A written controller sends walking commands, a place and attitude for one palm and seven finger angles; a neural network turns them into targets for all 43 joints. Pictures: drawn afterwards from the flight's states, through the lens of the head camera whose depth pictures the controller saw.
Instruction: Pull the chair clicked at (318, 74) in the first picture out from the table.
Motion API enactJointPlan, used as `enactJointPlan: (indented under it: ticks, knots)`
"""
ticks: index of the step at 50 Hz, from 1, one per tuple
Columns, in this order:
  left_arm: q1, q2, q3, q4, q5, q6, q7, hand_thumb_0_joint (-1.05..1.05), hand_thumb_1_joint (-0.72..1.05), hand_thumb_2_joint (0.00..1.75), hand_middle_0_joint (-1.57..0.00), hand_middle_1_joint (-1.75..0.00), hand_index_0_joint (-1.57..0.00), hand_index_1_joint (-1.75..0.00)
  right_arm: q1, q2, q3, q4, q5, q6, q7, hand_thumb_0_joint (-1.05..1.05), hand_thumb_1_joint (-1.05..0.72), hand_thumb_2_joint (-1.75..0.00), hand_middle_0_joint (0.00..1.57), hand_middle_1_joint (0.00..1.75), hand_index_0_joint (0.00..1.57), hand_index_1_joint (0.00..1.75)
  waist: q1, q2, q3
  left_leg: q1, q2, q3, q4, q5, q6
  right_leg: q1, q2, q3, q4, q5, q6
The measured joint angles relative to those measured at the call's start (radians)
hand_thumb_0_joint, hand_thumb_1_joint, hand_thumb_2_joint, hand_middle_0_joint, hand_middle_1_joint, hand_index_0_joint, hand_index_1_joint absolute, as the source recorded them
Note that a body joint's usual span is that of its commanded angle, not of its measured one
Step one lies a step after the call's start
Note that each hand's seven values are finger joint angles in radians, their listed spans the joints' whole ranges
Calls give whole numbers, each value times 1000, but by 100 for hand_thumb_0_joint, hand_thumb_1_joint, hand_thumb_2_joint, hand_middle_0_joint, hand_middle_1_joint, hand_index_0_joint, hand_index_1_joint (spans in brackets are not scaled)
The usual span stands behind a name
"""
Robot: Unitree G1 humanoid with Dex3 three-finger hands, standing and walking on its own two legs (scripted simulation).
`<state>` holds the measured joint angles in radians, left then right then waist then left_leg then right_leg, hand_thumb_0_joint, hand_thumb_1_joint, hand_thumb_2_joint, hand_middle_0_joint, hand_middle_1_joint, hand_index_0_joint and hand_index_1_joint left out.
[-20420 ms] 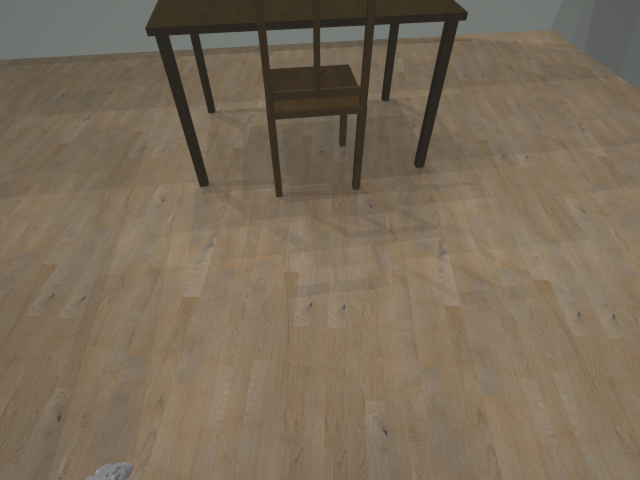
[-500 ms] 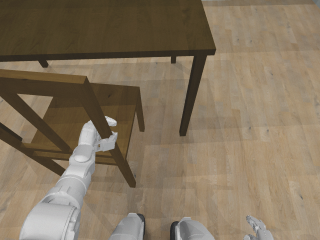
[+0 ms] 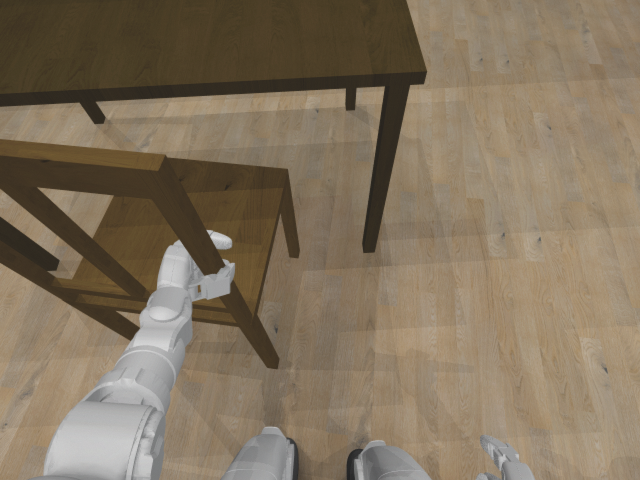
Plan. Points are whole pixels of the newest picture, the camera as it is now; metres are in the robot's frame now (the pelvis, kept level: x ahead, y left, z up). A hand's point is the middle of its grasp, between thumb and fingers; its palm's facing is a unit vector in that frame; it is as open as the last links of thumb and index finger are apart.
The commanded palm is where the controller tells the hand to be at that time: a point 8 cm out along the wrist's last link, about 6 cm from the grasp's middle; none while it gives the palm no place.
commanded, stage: step backward, pulling the chair out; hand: left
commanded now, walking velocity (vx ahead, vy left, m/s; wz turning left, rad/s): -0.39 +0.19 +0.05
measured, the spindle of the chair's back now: (89, 249) +0.44 +0.35 -0.05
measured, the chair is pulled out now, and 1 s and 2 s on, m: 0.21 0.35 0.42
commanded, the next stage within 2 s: none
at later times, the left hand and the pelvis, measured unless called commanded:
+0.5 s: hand (216, 345) +0.28 +0.14 -0.05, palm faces -0.02 -0.98 -0.19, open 6.3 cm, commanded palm +0.29 +0.19 -0.05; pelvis -0.08 +0.01 +0.00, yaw +2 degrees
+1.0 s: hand (219, 382) +0.24 +0.13 -0.05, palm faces +0.00 -0.98 -0.20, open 6.3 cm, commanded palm +0.23 +0.18 -0.05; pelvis -0.14 +0.00 -0.01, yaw +3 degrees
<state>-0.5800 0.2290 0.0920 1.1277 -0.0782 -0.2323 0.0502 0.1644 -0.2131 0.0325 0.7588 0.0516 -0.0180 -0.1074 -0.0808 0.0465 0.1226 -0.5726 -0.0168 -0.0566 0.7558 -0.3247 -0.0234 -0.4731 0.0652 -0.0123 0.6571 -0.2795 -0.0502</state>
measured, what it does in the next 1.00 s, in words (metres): walks backwards: left foot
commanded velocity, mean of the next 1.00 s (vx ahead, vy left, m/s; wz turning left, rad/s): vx -0.38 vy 0.05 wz -0.01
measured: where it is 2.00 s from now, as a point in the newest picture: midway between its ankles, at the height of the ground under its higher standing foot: outside the picture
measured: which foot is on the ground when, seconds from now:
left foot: up 0.00-0.14, down 0.16-0.92, up 0.94-1.00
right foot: down 0.00-1.00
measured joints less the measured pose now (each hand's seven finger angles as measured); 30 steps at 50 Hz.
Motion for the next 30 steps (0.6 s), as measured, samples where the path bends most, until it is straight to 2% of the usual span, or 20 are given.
enactJointPlan:
  ticks: [2, 4, 6, 8, 10, 14, 19, 25, 30]
  knots:
    - [-4, -11, -5, -11, 1, 18, 6, 12, 55, 79, -31, -114, -49, -144, 8, -17, -3, -5, 1, 7, -4, 1, -91, -90, 20, 30, 20, 30, -12, -10, 6, -5, -27, -21, 111, -99, -11, 1, -19, -10, -12, 12, -3]
    - [-8, -26, -18, -28, 3, 40, 10, 13, 56, 78, -30, -114, -49, -144, 17, -41, -4, -2, 0, 11, -9, 1, -91, -90, 20, 30, 20, 30, -19, -20, 10, 27, -36, -25, 124, -137, -14, 2, -43, -18, -36, 33, 0]
    - [-15, -44, -39, -44, 6, 59, 13, 13, 56, 77, -29, -115, -49, -144, 25, -67, -5, 3, 0, 17, -17, 1, -91, -90, 20, 30, 20, 30, -26, -26, 11, 90, -29, -20, 38, -118, -16, 0, -67, -31, -62, 56, 10]
    - [-21, -62, -66, -61, 10, 76, 16, 14, 57, 76, -27, -116, -49, -144, 35, -98, -7, 5, 1, 27, -26, 1, -91, -90, 20, 30, 20, 30, -31, -15, 3, 165, -2, -17, -104, 27, -7, -11, -79, -51, -81, 76, 24]
    - [-33, -68, -97, -81, 12, 92, 20, 13, 57, 76, -27, -118, -49, -144, 30, -113, -18, 5, 7, 46, -34, 1, -91, -90, 20, 30, 20, 30, -29, -16, 5, 189, 0, -15, -190, 20, 12, -26, -90, -60, -98, 98, 37]
    - [-29, -47, -140, -109, 7, 96, 17, 13, 57, 75, -26, -120, -49, -144, 18, -89, -17, -27, 7, 68, -51, 1, -91, -90, 20, 30, 20, 30, 10, -73, 12, 186, -16, 39, -236, 69, 18, -46, -99, -6, -143, 165, 50]
    - [16, -32, -127, -90, 4, 72, -3, 13, 56, 78, -28, -121, -49, -144, 14, -29, -13, -43, 2, 73, -50, 1, -91, -90, 20, 30, 20, 30, 19, -84, -21, 168, -21, 76, -191, 58, 21, -84, -83, 55, -67, 140, 53]
    - [27, -40, -90, -32, -3, 36, -2, 13, 53, 79, -33, -119, -49, -144, 1, 18, 10, -13, 13, 64, -46, 1, -91, -90, 20, 30, 20, 30, 23, -45, -50, 108, 2, 71, -90, 23, 2, -130, -60, 47, 0, 125, 30]
    - [16, -57, -80, -11, 9, 11, 12, 13, 52, 78, -35, -119, -49, -144, 7, -3, 11, 1, 19, 38, -36, 1, -91, -90, 20, 30, 20, 30, 4, -11, -46, 67, -11, 31, -35, -71, 6, -131, -58, 17, -55, 172, 23]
